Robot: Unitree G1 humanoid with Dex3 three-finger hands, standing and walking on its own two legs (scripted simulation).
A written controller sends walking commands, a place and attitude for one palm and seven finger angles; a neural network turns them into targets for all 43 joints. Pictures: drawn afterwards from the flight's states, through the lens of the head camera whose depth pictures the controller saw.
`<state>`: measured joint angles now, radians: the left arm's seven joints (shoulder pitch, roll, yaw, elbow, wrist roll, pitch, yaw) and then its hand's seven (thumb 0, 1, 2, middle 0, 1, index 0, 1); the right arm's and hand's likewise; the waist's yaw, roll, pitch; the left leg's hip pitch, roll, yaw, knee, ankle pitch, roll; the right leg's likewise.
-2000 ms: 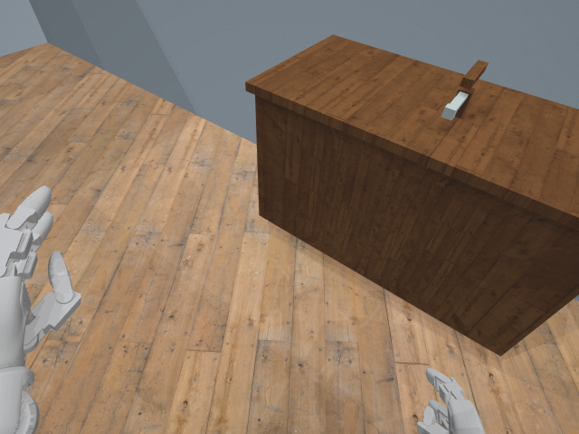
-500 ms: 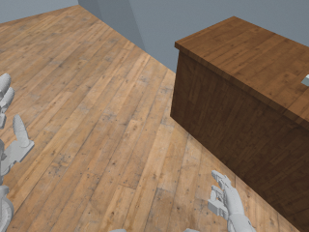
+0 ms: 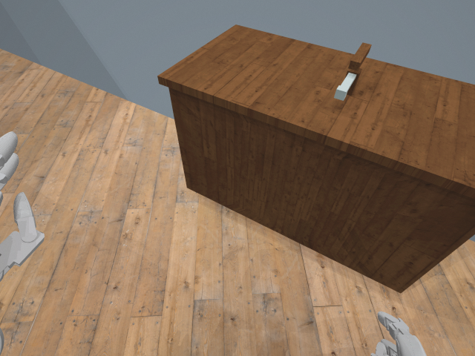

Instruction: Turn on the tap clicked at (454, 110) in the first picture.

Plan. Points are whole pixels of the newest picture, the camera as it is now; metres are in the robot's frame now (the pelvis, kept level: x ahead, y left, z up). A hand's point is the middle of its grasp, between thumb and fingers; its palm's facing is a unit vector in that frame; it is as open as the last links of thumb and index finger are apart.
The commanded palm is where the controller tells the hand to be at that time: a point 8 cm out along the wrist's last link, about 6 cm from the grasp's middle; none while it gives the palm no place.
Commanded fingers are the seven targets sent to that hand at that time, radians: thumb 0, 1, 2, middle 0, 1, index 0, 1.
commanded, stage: turn to face it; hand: left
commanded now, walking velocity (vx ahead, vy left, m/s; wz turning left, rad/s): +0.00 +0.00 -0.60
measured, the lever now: (341, 93) +0.79 -0.25 +0.03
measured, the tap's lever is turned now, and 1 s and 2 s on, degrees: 0 0 0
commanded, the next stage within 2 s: take the last steps up to it in 1.28 s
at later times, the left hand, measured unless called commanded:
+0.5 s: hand (154, 243) +0.22 +0.11 +0.17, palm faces +0.06 -0.87 -0.49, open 7.4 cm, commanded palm +0.18 +0.18 +0.18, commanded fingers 0.00 0.90 0.90 -0.20 -0.30 -0.20 -0.30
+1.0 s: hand (243, 266) +0.20 +0.01 +0.16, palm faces -0.18 -0.87 -0.46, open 7.4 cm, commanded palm +0.17 +0.09 +0.18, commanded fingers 0.00 0.90 0.90 -0.20 -0.30 -0.20 -0.30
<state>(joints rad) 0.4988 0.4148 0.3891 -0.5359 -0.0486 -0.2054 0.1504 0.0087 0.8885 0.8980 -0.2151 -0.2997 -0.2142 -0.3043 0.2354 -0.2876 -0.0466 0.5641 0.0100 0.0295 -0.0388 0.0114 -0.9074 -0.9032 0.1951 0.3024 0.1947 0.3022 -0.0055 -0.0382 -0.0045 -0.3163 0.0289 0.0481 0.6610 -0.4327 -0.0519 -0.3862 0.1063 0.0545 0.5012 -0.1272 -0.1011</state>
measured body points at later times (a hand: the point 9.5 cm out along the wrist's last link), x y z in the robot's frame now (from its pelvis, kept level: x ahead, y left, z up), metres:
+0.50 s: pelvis -0.06 -0.03 +0.00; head -0.03 -0.06 +0.44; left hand +0.21 +0.16 +0.20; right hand +0.01 -0.30 -0.11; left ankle -0.03 +0.11 -0.69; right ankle -0.03 -0.12 -0.73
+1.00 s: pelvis -0.12 -0.04 -0.01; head -0.09 -0.08 +0.44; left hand +0.20 +0.06 +0.19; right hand -0.10 -0.31 -0.11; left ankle -0.05 +0.09 -0.70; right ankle -0.15 -0.14 -0.73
